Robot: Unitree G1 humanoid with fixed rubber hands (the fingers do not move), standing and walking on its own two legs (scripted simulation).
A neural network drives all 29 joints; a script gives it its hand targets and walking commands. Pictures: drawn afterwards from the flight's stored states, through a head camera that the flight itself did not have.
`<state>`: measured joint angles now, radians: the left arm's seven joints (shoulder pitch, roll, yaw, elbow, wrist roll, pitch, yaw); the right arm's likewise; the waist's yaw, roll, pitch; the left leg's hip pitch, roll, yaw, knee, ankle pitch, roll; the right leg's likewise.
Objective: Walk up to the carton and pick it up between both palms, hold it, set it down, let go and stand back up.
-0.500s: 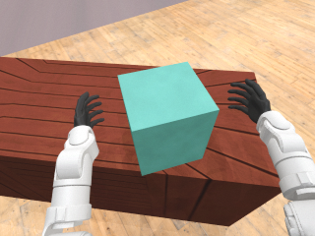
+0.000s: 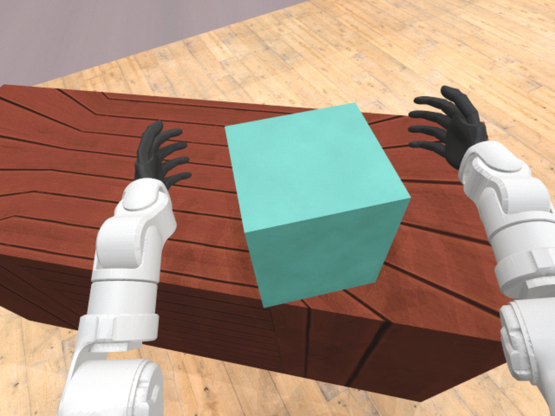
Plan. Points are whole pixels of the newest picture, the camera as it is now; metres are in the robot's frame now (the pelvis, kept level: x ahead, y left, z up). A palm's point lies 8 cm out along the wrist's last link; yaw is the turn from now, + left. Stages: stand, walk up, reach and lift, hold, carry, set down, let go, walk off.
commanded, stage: reach and lift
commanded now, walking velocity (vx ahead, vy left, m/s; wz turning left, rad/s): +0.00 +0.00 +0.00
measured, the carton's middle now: (306, 211) +0.45 +0.05 +0.00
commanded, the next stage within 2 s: none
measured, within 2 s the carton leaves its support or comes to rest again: neither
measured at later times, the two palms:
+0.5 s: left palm (159, 164) +0.40 +0.25 +0.14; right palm (446, 120) +0.52 -0.13 +0.15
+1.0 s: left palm (194, 210) +0.39 +0.22 +0.04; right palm (411, 176) +0.50 -0.11 +0.06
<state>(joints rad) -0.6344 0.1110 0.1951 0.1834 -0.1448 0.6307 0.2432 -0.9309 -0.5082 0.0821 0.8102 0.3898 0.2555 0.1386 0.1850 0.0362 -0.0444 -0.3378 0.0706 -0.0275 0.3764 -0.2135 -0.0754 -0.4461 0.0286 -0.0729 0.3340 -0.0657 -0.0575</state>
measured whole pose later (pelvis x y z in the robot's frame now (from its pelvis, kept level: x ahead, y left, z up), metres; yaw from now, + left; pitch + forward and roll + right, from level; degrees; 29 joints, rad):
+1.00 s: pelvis +0.00 +0.00 -0.01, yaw -2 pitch +21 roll +0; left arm -0.79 0.01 0.25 0.97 -0.05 -0.09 0.20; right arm -1.06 -0.33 0.07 1.31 0.22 -0.14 0.06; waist 0.26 0.03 -0.17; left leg -0.58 0.08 0.00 0.45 -0.23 -0.08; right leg -0.69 0.04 -0.05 0.37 -0.05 -0.06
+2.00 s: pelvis +0.02 +0.00 +0.00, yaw -2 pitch +20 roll +0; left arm -0.71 -0.16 0.55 0.83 0.30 -0.24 0.15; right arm -0.99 -0.17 -0.29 1.28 -0.23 -0.35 0.07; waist 0.17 -0.02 -0.11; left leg -0.46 0.08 0.03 0.31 -0.19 -0.06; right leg -0.59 0.04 -0.03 0.28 -0.04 -0.05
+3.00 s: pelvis +0.01 +0.00 -0.01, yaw -1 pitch +23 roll +1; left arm -0.77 -0.13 0.57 0.97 0.23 -0.32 0.17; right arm -1.06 -0.17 -0.32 1.38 -0.28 -0.38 0.02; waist 0.16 0.00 -0.16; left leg -0.56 0.07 0.01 0.35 -0.19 -0.07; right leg -0.68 0.03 -0.06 0.32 -0.04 -0.06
